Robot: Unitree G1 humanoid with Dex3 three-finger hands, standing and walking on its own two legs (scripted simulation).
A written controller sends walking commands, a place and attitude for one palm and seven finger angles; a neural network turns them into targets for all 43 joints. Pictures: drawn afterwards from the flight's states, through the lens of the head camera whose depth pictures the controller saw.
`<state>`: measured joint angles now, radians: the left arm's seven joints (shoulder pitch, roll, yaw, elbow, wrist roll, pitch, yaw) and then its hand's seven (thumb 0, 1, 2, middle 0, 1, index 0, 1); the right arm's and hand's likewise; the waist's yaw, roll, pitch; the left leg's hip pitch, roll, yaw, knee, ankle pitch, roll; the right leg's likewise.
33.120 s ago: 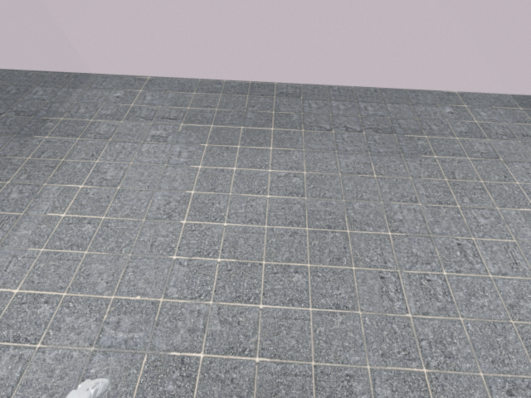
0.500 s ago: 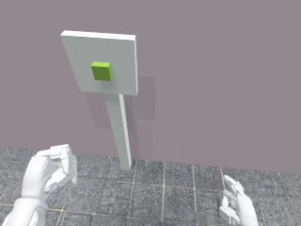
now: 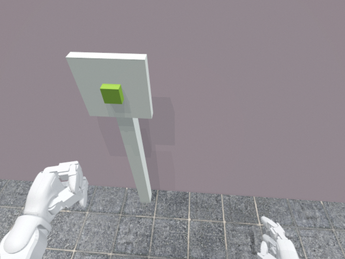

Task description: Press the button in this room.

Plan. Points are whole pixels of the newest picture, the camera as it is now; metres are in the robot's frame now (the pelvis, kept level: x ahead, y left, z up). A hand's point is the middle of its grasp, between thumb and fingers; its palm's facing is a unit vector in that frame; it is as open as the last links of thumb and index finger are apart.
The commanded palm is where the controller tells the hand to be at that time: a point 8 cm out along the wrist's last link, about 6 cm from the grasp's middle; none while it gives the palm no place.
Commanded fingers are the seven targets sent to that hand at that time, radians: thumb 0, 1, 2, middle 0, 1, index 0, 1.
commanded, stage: raise the hand and make a fist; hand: left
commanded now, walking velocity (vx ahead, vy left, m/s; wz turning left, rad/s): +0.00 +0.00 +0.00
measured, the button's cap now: (112, 93) +0.54 +0.21 +0.10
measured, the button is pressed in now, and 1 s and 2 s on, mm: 0 0 0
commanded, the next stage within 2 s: aim a knuckle at the button in 0.22 s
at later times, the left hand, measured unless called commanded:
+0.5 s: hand (85, 188) +0.24 +0.19 +0.09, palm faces +0.02 -1.00 -0.05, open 3.1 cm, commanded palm +0.23 +0.25 +0.10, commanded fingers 0.00 0.90 0.90 -1.30 -1.50 -1.30 -1.50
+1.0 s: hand (103, 151) +0.34 +0.19 +0.08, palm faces -0.01 -1.00 -0.02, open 3.1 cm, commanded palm +0.32 +0.24 +0.08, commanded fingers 0.00 0.90 0.90 -1.30 -1.50 -1.30 -1.50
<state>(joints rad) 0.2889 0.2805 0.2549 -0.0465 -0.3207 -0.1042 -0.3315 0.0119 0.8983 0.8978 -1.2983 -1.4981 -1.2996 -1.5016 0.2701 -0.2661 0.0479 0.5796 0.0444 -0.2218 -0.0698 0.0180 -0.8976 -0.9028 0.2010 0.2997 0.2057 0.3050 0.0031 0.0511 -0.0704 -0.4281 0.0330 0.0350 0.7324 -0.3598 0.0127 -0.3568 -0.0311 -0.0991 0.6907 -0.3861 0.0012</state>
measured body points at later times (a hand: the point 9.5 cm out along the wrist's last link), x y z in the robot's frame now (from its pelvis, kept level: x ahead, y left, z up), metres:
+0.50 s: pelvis -0.02 -0.02 +0.00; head -0.01 -0.03 +0.45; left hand +0.23 +0.25 +0.10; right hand +0.16 -0.25 -0.08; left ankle +0.01 +0.11 -0.72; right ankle -0.02 -0.12 -0.72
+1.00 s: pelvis +0.00 +0.00 +0.00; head +0.03 -0.01 +0.45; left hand +0.33 +0.25 +0.08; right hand +0.12 -0.26 -0.10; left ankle +0.01 +0.11 -0.72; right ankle -0.02 -0.12 -0.72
